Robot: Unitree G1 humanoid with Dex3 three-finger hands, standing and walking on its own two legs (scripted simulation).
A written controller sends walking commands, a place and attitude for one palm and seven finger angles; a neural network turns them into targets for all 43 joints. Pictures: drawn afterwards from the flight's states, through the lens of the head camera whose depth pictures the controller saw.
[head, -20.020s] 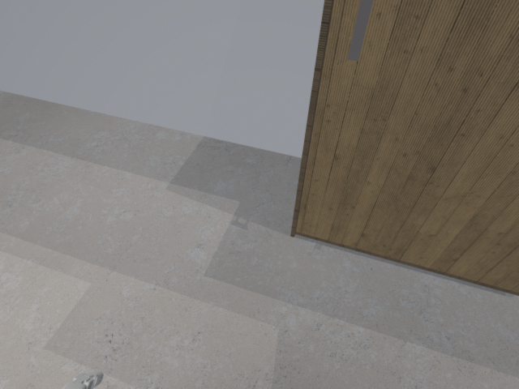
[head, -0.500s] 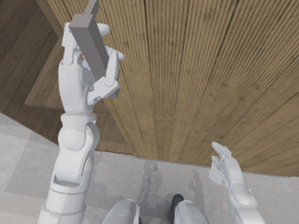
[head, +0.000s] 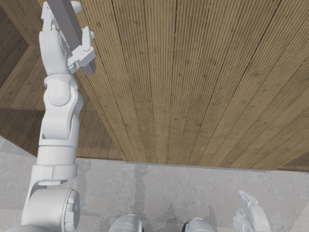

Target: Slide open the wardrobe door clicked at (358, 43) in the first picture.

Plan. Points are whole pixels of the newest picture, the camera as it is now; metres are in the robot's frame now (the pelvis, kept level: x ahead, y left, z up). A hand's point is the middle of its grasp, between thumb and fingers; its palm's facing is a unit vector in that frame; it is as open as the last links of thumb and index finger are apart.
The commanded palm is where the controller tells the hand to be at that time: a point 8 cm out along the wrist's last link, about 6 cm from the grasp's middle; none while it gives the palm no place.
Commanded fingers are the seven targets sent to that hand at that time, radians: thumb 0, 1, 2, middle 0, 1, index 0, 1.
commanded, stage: step sideways, sliding the door along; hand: left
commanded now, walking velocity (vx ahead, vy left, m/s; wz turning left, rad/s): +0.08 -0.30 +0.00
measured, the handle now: (79, 33) +0.46 +0.20 +0.23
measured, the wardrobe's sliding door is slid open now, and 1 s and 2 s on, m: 0.59 0.59 0.59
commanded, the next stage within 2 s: stop walking and hold the door there in 0.06 s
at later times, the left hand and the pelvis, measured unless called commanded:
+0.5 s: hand (86, 46) +0.43 +0.17 +0.22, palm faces +0.47 -0.85 -0.23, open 6.6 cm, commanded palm +0.39 +0.21 +0.20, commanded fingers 0.00 0.90 0.90 -0.45 -1.40 -0.45 -1.40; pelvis +0.00 -0.10 +0.01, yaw -2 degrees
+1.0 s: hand (87, 46) +0.42 +0.17 +0.23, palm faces +0.46 -0.87 -0.19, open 6.5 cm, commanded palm +0.38 +0.21 +0.20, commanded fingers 0.00 0.90 0.90 -0.45 -1.40 -0.45 -1.40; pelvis -0.04 -0.11 +0.01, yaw -8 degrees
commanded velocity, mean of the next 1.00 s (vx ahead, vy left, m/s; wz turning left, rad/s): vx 0.00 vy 0.05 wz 0.00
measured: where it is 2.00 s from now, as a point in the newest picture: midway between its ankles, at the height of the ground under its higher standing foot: outside the picture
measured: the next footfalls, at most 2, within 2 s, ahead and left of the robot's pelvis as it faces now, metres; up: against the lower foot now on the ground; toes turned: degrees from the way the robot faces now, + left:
left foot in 0.02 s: +0.05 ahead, +0.13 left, +0.00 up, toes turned +7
right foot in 0.28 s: +0.00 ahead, -0.24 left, +0.00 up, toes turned -13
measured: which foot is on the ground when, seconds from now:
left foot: up 0.00-0.00, down 0.02-0.28, up 0.30-0.52, down 0.54-1.00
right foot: down 0.00-0.00, up 0.02-0.26, down 0.28-1.00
